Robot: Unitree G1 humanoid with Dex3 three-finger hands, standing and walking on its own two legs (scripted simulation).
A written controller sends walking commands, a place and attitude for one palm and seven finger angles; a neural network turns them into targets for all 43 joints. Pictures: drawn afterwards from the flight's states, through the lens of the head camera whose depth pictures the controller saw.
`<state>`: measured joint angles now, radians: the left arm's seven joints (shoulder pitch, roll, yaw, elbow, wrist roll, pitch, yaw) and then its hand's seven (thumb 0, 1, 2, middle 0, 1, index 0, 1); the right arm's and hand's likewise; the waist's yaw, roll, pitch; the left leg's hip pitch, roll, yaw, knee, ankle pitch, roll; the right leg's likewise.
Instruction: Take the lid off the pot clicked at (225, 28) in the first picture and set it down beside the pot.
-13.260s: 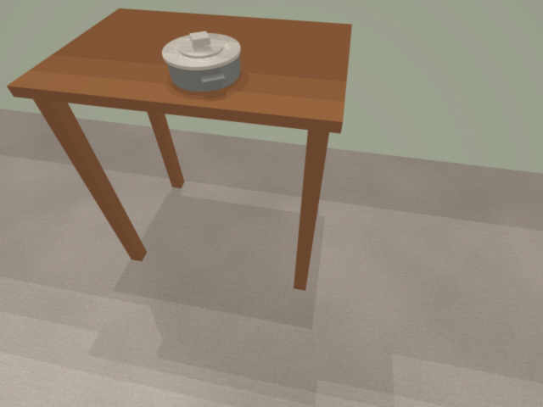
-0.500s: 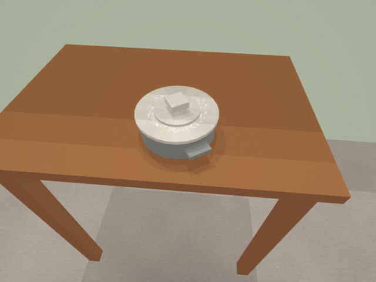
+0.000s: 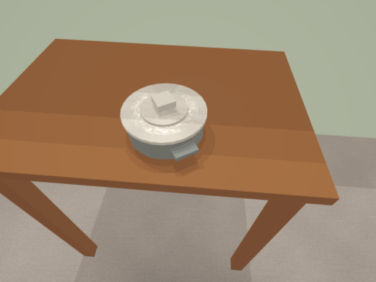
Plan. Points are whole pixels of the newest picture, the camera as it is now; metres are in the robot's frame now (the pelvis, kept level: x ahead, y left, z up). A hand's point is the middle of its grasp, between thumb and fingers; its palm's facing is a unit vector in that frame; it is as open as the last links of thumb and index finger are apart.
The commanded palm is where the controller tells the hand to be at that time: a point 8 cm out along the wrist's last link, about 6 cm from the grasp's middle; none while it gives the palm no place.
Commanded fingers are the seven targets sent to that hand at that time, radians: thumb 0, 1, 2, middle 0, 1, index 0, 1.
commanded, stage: look again from close up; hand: left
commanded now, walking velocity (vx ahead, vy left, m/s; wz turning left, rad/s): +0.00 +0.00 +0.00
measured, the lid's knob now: (163, 101) +0.44 +0.08 +0.16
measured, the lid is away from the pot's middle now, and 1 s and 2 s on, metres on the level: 0.00 0.00 0.00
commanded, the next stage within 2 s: lift the closed hand beside the body in 0.24 s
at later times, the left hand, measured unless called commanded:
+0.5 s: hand out of the picture +0.09 +0.19 -0.10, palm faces +0.15 -0.95 -0.29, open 6.8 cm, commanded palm +0.08 +0.23 -0.02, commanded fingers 0.00 0.90 0.90 -0.60 -0.73 -0.60 -0.73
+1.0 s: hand out of the picture +0.10 +0.23 +0.07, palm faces +0.29 -0.87 -0.40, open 3.1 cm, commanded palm +0.05 +0.27 +0.12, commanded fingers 0.00 0.90 0.90 -1.30 -1.50 -1.30 -1.50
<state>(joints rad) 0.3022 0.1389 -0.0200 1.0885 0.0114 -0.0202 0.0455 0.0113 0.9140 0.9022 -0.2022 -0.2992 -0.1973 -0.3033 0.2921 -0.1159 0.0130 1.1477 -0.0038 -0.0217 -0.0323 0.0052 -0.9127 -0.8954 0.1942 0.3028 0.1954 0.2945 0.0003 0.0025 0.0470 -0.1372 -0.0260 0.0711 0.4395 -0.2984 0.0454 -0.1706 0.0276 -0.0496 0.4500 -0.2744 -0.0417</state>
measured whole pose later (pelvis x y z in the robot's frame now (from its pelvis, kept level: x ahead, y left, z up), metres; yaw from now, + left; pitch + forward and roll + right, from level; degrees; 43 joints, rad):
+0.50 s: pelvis -0.01 +0.00 +0.00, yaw +3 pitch -1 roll +0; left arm 0.48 0.20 -0.05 0.36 -0.07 0.04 0.16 0.05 0.96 0.90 -0.28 -0.39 -0.28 -0.39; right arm 0.33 -0.23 0.00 0.93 0.02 -0.21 0.00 0.03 -0.93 -0.89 0.20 0.30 0.20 0.29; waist -0.03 0.03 0.06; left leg -0.13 -0.05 0.03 0.41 -0.26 0.05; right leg -0.14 0.00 -0.09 0.42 -0.26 -0.04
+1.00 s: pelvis -0.03 +0.00 +0.00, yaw +2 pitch -3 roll -1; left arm 0.70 0.30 0.16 -0.35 -0.03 -0.07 0.10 0.02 0.89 0.90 -1.20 -1.38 -1.19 -1.39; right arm 0.20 -0.20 0.01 0.60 0.00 -0.10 -0.02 0.01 -0.90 -0.90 0.20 0.30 0.20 0.30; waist 0.05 0.05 0.03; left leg -0.14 -0.02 0.04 0.43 -0.24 0.05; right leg -0.13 0.03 -0.09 0.36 -0.19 -0.04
